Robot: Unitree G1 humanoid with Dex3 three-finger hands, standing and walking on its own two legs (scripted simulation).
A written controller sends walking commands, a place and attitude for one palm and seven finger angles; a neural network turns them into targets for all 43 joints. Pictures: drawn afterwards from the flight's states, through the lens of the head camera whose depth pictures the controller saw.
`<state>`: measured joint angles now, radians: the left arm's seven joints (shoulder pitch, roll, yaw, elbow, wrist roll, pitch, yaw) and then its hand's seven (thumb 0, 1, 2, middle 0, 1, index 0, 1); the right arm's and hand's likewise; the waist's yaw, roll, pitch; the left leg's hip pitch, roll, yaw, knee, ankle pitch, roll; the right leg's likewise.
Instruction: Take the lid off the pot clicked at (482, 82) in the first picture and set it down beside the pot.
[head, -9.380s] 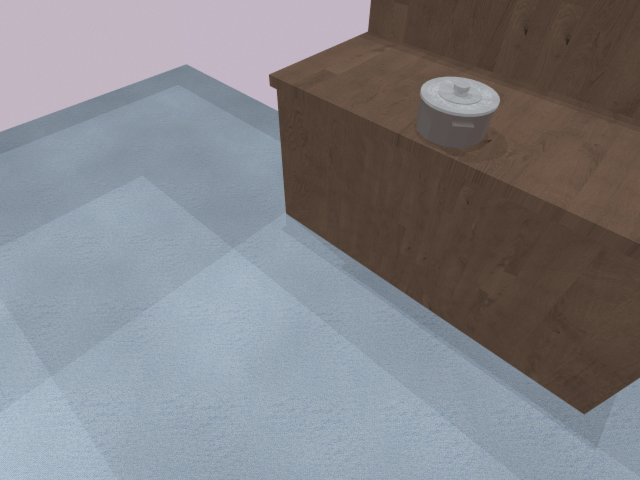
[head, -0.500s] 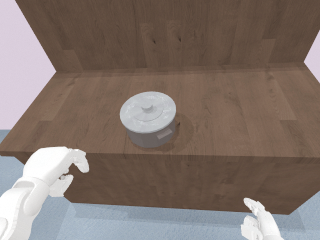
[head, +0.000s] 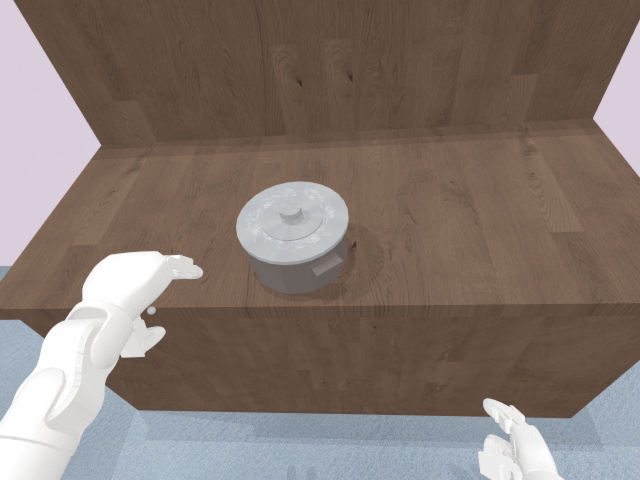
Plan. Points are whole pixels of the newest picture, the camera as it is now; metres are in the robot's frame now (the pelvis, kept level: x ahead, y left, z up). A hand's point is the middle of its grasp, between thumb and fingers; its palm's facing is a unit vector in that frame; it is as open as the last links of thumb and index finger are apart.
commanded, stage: move the open hand above the knob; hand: left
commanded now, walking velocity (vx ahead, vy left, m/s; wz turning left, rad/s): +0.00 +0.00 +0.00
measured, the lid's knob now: (290, 209) +0.54 +0.11 +0.01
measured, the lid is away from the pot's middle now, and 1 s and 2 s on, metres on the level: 0.00 0.00 0.00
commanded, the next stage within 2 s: none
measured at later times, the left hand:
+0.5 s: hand (197, 267) +0.36 +0.20 +0.08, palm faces -0.26 -0.08 -0.96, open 10.1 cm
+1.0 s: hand (237, 235) +0.42 +0.16 +0.08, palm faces -0.28 -0.07 -0.96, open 10.1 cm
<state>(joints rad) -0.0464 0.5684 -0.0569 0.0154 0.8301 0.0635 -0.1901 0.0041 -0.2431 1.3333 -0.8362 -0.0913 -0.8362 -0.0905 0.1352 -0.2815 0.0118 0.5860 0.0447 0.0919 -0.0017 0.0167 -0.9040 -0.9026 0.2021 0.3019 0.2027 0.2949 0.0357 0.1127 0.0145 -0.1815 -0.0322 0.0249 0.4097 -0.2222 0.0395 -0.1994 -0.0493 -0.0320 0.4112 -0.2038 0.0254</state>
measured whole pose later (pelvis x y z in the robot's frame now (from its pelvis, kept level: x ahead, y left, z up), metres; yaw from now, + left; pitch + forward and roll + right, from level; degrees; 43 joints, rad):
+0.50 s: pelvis +0.02 -0.01 +0.00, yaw +0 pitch +2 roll +0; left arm -0.30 0.52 -0.16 0.19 0.84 0.16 -0.25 0.00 -0.25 1.35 -0.83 -0.08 -0.83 -0.08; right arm 0.14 -0.29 0.02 0.58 0.06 0.11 0.01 0.02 -0.90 -0.90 0.20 0.30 0.20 0.29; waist 0.01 0.11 0.00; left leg -0.22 -0.03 0.02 0.44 -0.26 0.03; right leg -0.24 -0.05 -0.04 0.46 -0.25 0.02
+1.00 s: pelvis +0.02 -0.01 -0.01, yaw +0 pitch +4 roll +1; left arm -0.57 0.44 -0.26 0.46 0.86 0.23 -0.23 0.00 -0.25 1.35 -0.83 -0.08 -0.83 -0.08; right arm 0.15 -0.28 0.02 0.61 0.08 0.14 0.01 0.01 -0.91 -0.90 0.20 0.30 0.20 0.29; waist -0.02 0.10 -0.03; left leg -0.27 -0.03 0.02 0.47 -0.28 0.03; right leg -0.30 -0.05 -0.03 0.50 -0.28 0.01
